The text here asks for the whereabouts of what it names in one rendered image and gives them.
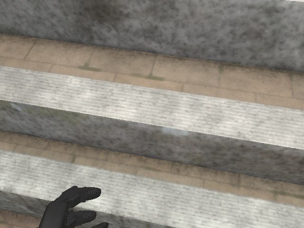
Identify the left robot hand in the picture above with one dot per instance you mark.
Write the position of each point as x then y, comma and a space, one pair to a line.
58, 215

